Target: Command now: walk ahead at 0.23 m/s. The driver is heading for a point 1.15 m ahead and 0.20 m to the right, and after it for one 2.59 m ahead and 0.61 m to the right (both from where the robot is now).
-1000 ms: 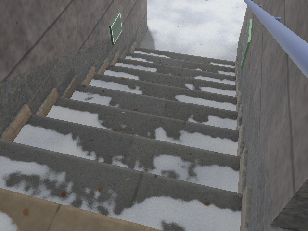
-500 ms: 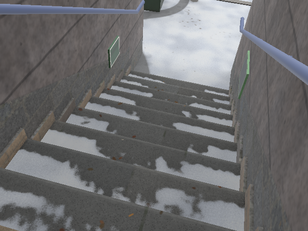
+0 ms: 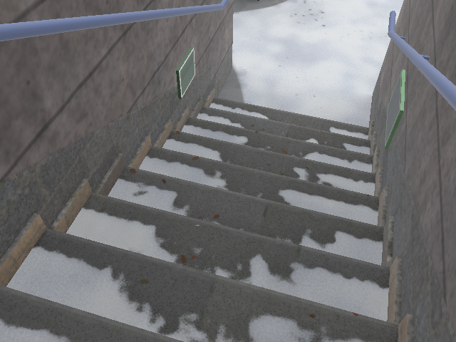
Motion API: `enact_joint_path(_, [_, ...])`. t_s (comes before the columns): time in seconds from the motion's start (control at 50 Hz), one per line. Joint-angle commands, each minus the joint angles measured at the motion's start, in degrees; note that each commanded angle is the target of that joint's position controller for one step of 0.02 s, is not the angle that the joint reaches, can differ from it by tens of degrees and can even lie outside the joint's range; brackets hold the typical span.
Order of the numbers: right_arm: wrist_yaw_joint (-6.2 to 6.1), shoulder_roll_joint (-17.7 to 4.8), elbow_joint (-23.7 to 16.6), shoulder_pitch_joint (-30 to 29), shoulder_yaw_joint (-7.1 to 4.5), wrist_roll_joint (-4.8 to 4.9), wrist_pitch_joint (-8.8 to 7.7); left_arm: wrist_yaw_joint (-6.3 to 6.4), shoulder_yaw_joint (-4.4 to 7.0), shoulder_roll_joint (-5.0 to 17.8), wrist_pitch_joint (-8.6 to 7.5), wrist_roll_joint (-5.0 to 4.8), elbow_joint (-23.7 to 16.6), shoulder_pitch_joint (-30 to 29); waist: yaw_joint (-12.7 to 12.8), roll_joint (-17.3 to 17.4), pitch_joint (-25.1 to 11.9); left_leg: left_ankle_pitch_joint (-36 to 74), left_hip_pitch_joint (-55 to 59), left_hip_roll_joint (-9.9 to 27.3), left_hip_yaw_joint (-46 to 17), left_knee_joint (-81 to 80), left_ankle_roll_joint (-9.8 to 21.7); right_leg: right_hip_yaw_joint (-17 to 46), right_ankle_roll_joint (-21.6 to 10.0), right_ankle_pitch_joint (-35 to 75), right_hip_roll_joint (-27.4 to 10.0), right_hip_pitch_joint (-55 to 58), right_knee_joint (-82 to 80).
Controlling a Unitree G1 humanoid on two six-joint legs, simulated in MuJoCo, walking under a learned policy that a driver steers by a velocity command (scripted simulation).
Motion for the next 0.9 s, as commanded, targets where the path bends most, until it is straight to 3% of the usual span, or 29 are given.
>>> enact_joint_path(0.02, [-1.28, -2.9, -1.5, 8.6, -1.52, -0.29, 2.15, 0.81, -0.45, 3.3, -1.31, 1.16, -1.8, -2.4, -4.8, -0.2, 3.2, 3.1, -1.0, 5.8, -0.9, -10.2, -1.0, 14.2, -13.1, 37.9, -17.4, -2.8, -16.7])
enact_joint_path(0.04, [-1.16, -2.0, -3.8, 4.8, -1.17, -0.73, 2.34, 1.43, -0.85, 3.0, -1.23, 1.69, -1.3, -2.7, -5.1, -0.7, 3.2, 5.5, 0.0, 7.1, -1.1, -19.3, -0.9, 11.2, -11.8, 43.0, -16.1, -3.1, -16.2])
enact_joint_path(0.06, [-0.51, -0.5, -4.2, 3.4, -0.49, -1.01, 2.19, 1.92, -0.85, 3.6, -0.68, 2.17, -0.7, -3.6, -5.4, -3.2, 0.7, 10.2, 4.1, 6.9, 0.6, -25.8, -0.9, 7.9, -10.4, 47.9, -13.9, -2.9, -14.2])
enact_joint_path(0.08, [0.06, -0.3, -3.7, 4.2, -0.26, -1.17, 2.39, 2.40, -0.36, 5.5, -0.01, 2.83, -0.5, -2.9, -5.1, -5.6, -2.4, 14.2, 8.8, 5.1, 3.3, -29.4, -1.4, 4.5, -9.6, 50.2, -11.9, -3.0, -12.9])
enact_joint_path(0.1, [0.81, -1.7, -1.6, 8.2, -0.83, -0.78, 2.54, 2.81, -0.01, 6.5, 0.35, 3.30, 0.4, -2.4, -6.2, -5.4, -6.6, 21.5, 14.6, 4.7, 3.2, -25.9, -1.2, 4.8, -9.3, 50.7, -13.5, -3.3, -10.3])
enact_joint_path(0.12, [1.46, -2.0, 0.5, 11.7, -1.10, -0.73, 3.11, 3.00, -0.40, 6.3, 0.61, 3.16, 0.4, -3.0, -7.6, -5.0, -7.6, 25.3, 18.8, 2.8, 5.9, -24.7, -1.3, 2.3, -9.1, 48.8, -12.7, -5.7, -8.0])
enact_joint_path(0.16, [1.90, -2.6, 2.3, 14.4, -1.66, -1.25, 3.59, 3.22, -1.71, 3.0, 1.33, 1.54, 1.4, -4.7, -8.6, -6.4, -7.2, 25.1, 23.9, 0.7, 8.9, -28.4, 0.1, 1.2, -6.5, 44.2, -11.5, -7.0, -2.5])
enact_joint_path(0.18, [1.82, -2.6, 2.9, 14.6, -1.85, -1.45, 3.50, 3.46, -2.02, 2.4, 1.65, 0.57, 1.7, -5.5, -9.4, -7.0, -5.1, 25.2, 24.7, -0.3, 9.8, -34.4, 1.2, 0.2, -4.3, 41.7, -9.6, -6.7, 1.7])
enact_joint_path(0.2, [1.64, -4.6, 2.9, 14.3, -2.24, -1.67, 2.84, 3.99, -1.18, 5.1, 1.59, 0.02, 1.4, -5.2, -9.6, -3.0, -2.4, 38.9, 24.9, -1.2, 10.1, -43.2, 3.1, -1.4, -1.9, 34.0, -6.0, -6.0, 8.8])
enact_joint_path(0.22, [1.49, -9.0, 1.9, 8.8, -2.60, -0.93, 2.29, 4.04, -1.71, 2.7, 1.40, -0.09, 1.5, 2.3, -3.4, 9.3, 0.5, 60.3, 21.5, 7.2, -1.5, -51.4, 9.2, -2.3, 2.0, 9.2, 0.5, -6.1, 19.4])
enact_joint_path(0.24, [2.17, -7.1, 1.8, 7.8, -1.38, -2.88, 1.66, 4.48, -2.38, -1.9, 2.22, 0.20, 2.5, 10.6, -0.1, 13.9, -0.5, 61.5, 20.5, 17.1, -13.7, -57.3, 16.9, 5.2, 2.7, -15.4, -0.7, -10.3, 29.5])
enact_joint_path(0.26, [2.85, -6.9, 1.6, 5.5, -1.37, -3.06, 0.76, 5.00, -1.66, 0.2, 3.06, -0.84, 2.7, 10.1, 0.2, 9.3, 0.3, 53.6, 17.8, 18.5, -15.9, -57.3, 18.0, 9.0, 2.4, -16.6, -2.9, -10.8, 34.0])
enact_joint_path(0.28, [3.28, -7.0, 0.8, 2.0, -1.27, -1.96, 0.64, 5.80, -1.30, 0.8, 3.87, -0.65, 1.3, 7.4, 1.3, 5.2, 1.1, 50.9, 15.0, 16.6, -12.3, -56.8, 15.7, 8.8, 2.4, -16.3, -3.5, -11.0, 32.3])
enact_joint_path(0.3, [3.23, -6.4, 0.5, 0.3, -1.13, -2.19, 0.55, 6.04, -0.88, 0.7, 4.49, 0.01, 2.3, 8.6, 1.3, 2.9, -1.4, 46.9, 13.9, 17.1, -11.1, -55.4, 14.8, 10.6, 2.8, -12.7, -4.8, -9.3, 33.9])
enact_joint_path(0.38, [1.74, -3.0, 1.3, -2.7, -0.21, -2.93, 1.69, 5.47, -0.51, -0.5, 6.51, 0.44, 3.2, 10.3, 2.6, 3.4, -5.1, 46.2, 7.6, 12.8, -1.9, -53.7, 11.1, 8.1, 4.1, -3.8, -5.6, 2.2, 25.5])
enact_joint_path(0.42, [1.16, -3.0, 2.2, -3.9, -0.40, -1.82, 1.90, 4.92, -1.21, -2.5, 6.41, 0.85, 3.9, 11.1, 3.3, 4.8, -5.0, 45.9, 8.8, 10.3, 1.6, -51.1, 8.8, 5.5, 4.0, 2.3, -5.0, 7.1, 11.6])
enact_joint_path(0.44, [0.84, -3.0, 2.5, -4.8, -0.46, -1.09, 1.80, 4.51, -1.63, -3.3, 6.16, 1.56, 4.8, 12.7, 4.2, 5.2, -4.2, 45.1, 7.8, 9.8, 1.9, -50.4, 8.1, 3.5, 3.9, 7.7, -3.7, 10.6, 4.0])
enact_joint_path(0.46, [0.50, -2.8, 2.9, -4.3, -0.61, -0.11, 1.73, 4.14, -1.63, -2.6, 6.03, 1.94, 5.2, 13.0, 3.8, 3.6, -1.7, 42.6, 9.0, 7.9, 2.8, -48.1, 6.6, 3.6, 2.8, 13.2, -3.3, 10.4, -4.4])
enact_joint_path(0.48, [0.48, -2.1, 3.1, 1.1, -1.05, -0.13, 1.75, 4.02, -0.80, 2.4, 5.76, 1.69, 5.4, 11.4, -1.0, -6.6, -0.8, 35.2, 12.7, 2.9, 5.4, -45.9, 3.5, 9.4, 0.6, 30.8, -7.2, 8.0, -5.9])
enact_joint_path(0.5, [0.47, -2.7, 3.9, 3.8, -1.50, -0.18, 2.00, 3.99, -1.57, 1.1, 5.73, 1.26, 4.8, 8.5, -3.2, -9.4, -0.3, 25.3, 14.6, 1.0, 5.6, -46.3, 1.3, 10.5, -1.3, 36.4, -9.6, 6.9, -7.4])
enact_joint_path(0.52, [0.19, -1.3, 4.5, 3.9, -1.37, -0.17, 2.74, 3.68, -1.48, 1.5, 5.45, 1.72, 5.0, 6.2, -3.9, -11.1, 0.3, 19.5, 18.5, -0.4, 7.0, -45.7, 0.7, 11.9, -2.2, 29.8, -10.9, 1.7, -9.7])
enact_joint_path(0.54, [-0.32, -0.6, 4.9, 2.3, -1.46, -0.08, 3.81, 2.95, -1.70, 1.2, 5.07, 2.50, 3.8, 2.8, -3.7, -9.4, -0.1, 15.3, 23.9, -0.8, 7.5, -42.3, 0.6, 13.5, -3.4, 20.7, -11.6, -4.1, -12.2])
enact_joint_path(0.6, [-0.09, 0.4, 6.0, 3.0, -1.72, -1.41, 6.19, 3.05, -1.89, 1.2, 3.84, 2.10, 3.5, -1.1, -4.8, -7.0, 2.4, 16.1, 29.6, 0.8, 6.1, -41.5, 1.4, 12.5, -3.0, 7.8, -10.7, -11.9, -15.3])
enact_joint_path(0.64, [0.11, -0.4, 6.3, 2.2, -1.92, -1.23, 6.37, 3.78, -2.05, 0.0, 4.13, 1.59, 5.0, 1.7, -3.4, -5.5, 4.3, 17.9, 27.5, 1.4, 5.5, -45.8, 1.0, 10.6, -1.0, 3.1, -8.2, -10.2, -15.4])
enact_joint_path(0.66, [0.34, -0.9, 6.2, 1.9, -1.91, -1.56, 6.32, 4.61, -1.41, 1.1, 4.41, 1.05, 6.6, 4.8, -2.8, -5.2, 6.0, 20.2, 25.3, 1.7, 5.1, -49.4, 0.8, 9.1, 0.4, 1.4, -6.9, -8.5, -15.5])
enact_joint_path(0.72, [0.68, -2.6, 6.1, -1.1, -2.28, -0.72, 5.94, 5.52, -1.51, -1.1, 5.73, 1.24, 8.8, 10.2, -0.1, 0.1, 6.9, 20.2, 19.6, 1.8, 4.0, -57.0, 0.4, 6.3, 3.0, 1.2, -4.3, 0.3, -13.6])
enact_joint_path(0.82, [0.41, -2.2, 6.3, -1.1, -2.23, -0.70, 5.41, 5.35, -1.14, -1.2, 6.48, 1.53, 9.7, 11.7, 0.0, -1.4, 4.9, 13.0, 20.3, 1.7, 3.1, -61.1, 0.9, 5.9, 3.0, 0.8, -4.7, 3.6, -15.5])
enact_joint_path(0.84, [0.32, -2.1, 6.5, -0.5, -2.17, -0.69, 5.58, 5.40, -0.85, -0.9, 6.44, 1.01, 9.6, 11.5, -0.4, -1.5, 4.4, 13.2, 21.2, 1.6, 3.4, -61.2, 1.1, 6.1, 3.0, 1.2, -5.0, 3.8, -16.0])
enact_joint_path(0.9, [0.05, -2.0, 6.7, 0.3, -2.04, -0.88, 5.71, 5.41, -0.63, -1.2, 6.19, 0.95, 9.9, 11.9, -0.8, -1.5, 4.2, 13.0, 22.3, 1.6, 3.2, -61.8, 1.1, 5.7, 3.2, 1.4, -5.0, 3.4, -16.7])
Velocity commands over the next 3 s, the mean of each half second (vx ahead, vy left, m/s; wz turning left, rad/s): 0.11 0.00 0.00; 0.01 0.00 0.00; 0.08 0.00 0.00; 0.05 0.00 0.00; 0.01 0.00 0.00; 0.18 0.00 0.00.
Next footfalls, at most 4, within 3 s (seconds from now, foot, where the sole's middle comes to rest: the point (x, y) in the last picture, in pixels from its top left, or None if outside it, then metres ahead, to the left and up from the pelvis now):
0.20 left None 0.15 0.16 -0.76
0.44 right None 0.07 -0.06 -0.76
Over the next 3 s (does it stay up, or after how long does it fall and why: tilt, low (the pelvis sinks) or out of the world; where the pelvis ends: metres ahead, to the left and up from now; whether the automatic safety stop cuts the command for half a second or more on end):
stays up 0.12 0.05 0.01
